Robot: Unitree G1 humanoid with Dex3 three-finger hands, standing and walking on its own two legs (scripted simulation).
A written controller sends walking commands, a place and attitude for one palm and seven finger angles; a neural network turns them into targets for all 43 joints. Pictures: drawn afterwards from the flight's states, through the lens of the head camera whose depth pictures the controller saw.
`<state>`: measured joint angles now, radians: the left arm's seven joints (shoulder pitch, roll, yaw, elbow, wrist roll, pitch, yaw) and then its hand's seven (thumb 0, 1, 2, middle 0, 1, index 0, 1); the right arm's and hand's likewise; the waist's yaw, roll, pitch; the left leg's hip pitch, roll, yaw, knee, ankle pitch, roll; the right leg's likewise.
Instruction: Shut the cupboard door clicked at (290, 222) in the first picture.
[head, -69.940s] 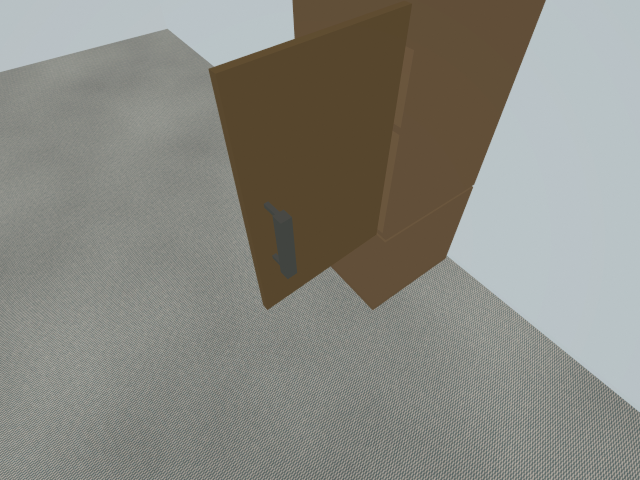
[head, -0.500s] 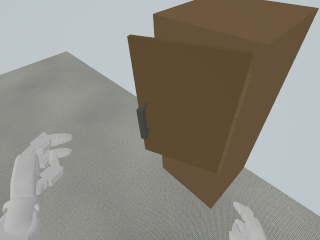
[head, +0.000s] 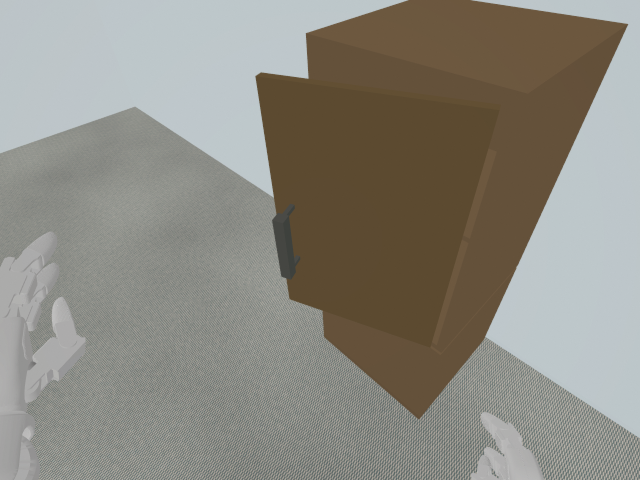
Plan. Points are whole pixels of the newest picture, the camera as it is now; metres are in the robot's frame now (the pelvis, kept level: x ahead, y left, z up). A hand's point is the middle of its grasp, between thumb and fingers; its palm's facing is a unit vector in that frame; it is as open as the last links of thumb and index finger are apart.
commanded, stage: draw the hand back to the body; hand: left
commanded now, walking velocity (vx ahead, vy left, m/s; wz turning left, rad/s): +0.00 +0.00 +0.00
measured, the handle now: (289, 241) +0.60 +0.15 -0.10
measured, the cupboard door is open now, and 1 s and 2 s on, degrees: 22 22 22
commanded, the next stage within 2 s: step back with the hand held close in 0.02 s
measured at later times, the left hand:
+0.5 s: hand (43, 351) +0.17 +0.29 +0.16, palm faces +0.40 -0.75 -0.53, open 7.4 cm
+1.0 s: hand out of the picture +0.09 +0.28 +0.17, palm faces +0.53 -0.74 -0.42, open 7.4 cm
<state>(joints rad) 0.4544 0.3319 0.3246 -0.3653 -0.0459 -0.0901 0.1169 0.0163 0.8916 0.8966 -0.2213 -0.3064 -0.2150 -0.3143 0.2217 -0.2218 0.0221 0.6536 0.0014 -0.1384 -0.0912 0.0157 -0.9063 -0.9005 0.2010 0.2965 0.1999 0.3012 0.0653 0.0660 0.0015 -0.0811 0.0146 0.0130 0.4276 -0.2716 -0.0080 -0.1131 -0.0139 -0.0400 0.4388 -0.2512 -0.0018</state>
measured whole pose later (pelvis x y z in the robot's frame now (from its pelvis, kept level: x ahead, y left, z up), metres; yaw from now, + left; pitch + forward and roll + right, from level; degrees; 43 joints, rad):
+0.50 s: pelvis -0.03 +0.02 -0.01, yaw +0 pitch +0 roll +0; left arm 0.55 0.44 0.42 -0.46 -0.06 -0.17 0.13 0.01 0.89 0.90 -0.22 -0.30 -0.21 -0.31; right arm 0.19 -0.25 -0.01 0.59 0.01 -0.02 -0.10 0.02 -0.91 -0.90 0.20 0.30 0.20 0.30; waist 0.01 0.04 0.01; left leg -0.26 -0.01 0.03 0.52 -0.27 0.02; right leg -0.28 -0.04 -0.03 0.50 -0.22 0.03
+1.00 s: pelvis -0.10 +0.01 -0.02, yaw +2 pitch -1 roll -1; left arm 0.47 0.40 0.45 -0.48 -0.01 -0.25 0.17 0.01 0.89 0.90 -0.21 -0.30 -0.21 -0.31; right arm 0.25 -0.22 0.01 0.59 0.00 -0.08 -0.07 0.01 -0.90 -0.90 0.20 0.30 0.20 0.30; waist 0.02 0.00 0.00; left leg -0.45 0.01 -0.01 0.73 -0.38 0.02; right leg -0.42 -0.01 -0.04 0.61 -0.18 0.00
